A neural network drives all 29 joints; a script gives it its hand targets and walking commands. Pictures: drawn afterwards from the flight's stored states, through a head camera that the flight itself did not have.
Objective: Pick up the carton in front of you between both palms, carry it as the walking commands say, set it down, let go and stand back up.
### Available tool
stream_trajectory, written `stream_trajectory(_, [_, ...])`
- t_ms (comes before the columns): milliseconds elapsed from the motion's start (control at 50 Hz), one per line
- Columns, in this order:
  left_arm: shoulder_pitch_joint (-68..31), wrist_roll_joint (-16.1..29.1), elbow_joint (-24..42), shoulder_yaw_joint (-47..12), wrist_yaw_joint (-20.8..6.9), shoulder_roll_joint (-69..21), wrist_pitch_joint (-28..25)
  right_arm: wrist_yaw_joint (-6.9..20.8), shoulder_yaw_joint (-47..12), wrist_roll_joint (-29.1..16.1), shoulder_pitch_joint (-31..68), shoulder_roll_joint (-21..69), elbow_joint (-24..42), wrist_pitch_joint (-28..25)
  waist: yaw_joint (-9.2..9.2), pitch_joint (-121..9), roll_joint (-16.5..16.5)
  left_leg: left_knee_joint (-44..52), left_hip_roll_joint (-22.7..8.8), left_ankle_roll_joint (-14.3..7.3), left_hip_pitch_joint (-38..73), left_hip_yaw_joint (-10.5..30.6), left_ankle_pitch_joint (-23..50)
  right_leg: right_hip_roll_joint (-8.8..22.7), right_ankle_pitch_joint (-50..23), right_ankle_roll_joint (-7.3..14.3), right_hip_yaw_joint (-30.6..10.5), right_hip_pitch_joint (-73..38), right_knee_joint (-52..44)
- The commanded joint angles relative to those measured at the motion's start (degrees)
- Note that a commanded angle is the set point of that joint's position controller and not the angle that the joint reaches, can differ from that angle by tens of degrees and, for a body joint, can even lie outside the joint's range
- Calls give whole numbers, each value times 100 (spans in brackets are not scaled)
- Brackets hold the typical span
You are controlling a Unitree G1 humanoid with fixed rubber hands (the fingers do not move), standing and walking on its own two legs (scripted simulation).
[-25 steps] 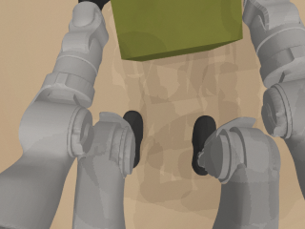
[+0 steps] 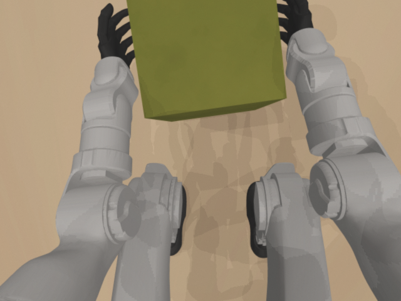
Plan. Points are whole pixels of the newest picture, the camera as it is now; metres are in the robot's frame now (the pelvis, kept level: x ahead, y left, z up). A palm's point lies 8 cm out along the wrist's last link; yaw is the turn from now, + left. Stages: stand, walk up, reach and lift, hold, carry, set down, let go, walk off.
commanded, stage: reach and lift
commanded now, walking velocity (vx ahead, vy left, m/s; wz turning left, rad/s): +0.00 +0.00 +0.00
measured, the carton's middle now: (206, 61) +0.52 +0.01 -0.18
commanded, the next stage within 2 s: none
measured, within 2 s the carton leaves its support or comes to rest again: neither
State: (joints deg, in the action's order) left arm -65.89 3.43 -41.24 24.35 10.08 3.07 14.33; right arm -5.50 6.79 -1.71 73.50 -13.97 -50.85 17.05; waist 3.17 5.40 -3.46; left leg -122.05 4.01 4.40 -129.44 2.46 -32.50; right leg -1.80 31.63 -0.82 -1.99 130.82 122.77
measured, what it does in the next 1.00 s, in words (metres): rises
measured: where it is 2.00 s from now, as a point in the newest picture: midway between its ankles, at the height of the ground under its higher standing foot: (215, 231)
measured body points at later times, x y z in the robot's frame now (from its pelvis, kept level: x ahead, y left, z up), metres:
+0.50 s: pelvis +0.01 +0.01 +0.12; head +0.26 -0.02 +0.49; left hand +0.49 +0.15 +0.06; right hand +0.50 -0.15 +0.06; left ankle +0.11 +0.13 -0.35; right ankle +0.11 -0.12 -0.35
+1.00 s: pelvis +0.05 +0.00 +0.26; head +0.19 -0.01 +0.69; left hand +0.45 +0.15 +0.23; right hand +0.45 -0.15 +0.22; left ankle +0.11 +0.13 -0.35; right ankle +0.11 -0.12 -0.35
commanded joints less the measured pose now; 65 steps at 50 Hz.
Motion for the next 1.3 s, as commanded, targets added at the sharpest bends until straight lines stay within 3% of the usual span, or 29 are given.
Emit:
stream_trajectory(0, [-4162, 78, 660, -2784, -1828, -5742, 338, 1529, -1623, -126, 3127, 6737, 955, 31, 24, -7385, 1042, 1511, 530, -266, 2938, -932, 1319, -648, -1595, 41, 514, -4611, -1629])
stream_trajectory(40, [-3890, -313, 254, -2377, -1870, -5765, 461, 1632, -1192, 154, 2855, 6809, 437, 148, 134, -6533, 919, 1828, 543, -305, 2842, -930, 780, -686, -797, 66, 516, -3987, -1978])
stream_trajectory(100, [-3676, -789, -148, -1825, -1935, -5754, 571, 1758, -584, 563, 2702, 6767, -104, 248, 218, -5844, 845, 2218, 543, -351, 2831, -897, 360, -699, -192, 104, 507, -3583, -2367])
stream_trajectory(200, [-3619, -951, -215, -1725, -2029, -5978, 584, 1797, -82, 988, 2563, 6649, -194, 207, -58, -6177, 650, 2694, 571, -305, 3207, -832, 484, -723, -414, 145, 542, -3997, -2802])
stream_trajectory(260, [-3582, -767, -17, -2087, -2077, -6299, 595, 1817, -253, 920, 2591, 6771, 180, 159, -187, -6836, 447, 2889, 596, -235, 3793, -782, 872, -743, -833, 157, 578, -4308, -2933])
stream_trajectory(320, [-3335, -615, 159, -2455, -2101, -6579, 662, 1872, -622, 746, 2492, 6968, 541, 203, -195, -7412, 373, 3064, 609, -187, 4358, -749, 1207, -749, -1121, 139, 583, -4617, -3092])
stream_trajectory(540, [-2153, -271, 692, -3380, -2122, -6933, 839, 1871, -1831, 155, 1613, 7651, 1540, 446, -95, -7599, 673, 3863, 623, -210, 5462, -619, 1694, -794, -1692, -23, 486, -6106, -3888])
stream_trajectory(700, [-1256, -510, 388, -3254, -2181, -6989, 787, 1766, -1675, 392, 691, 7852, 1316, 413, -126, -6422, 651, 4686, 647, -292, 5912, -462, 1428, -793, -1515, -13, 287, -6813, -4790])
stream_trajectory(900, [-248, -700, 320, -3267, -2241, -7041, 664, 1732, -1650, 619, -321, 7957, 1424, 276, -190, -5626, 475, 5770, 582, -336, 7076, -244, 1652, -694, -1761, 61, 37, -7998, -5884])
stream_trajectory(1280, [1745, -778, 807, -3854, -2260, -7119, 945, 1804, -2276, 565, -2130, 7971, 2188, 563, -275, -3922, 387, 8168, 292, -418, 10220, 222, 2889, -476, -2860, 117, -263, -10719, -8220])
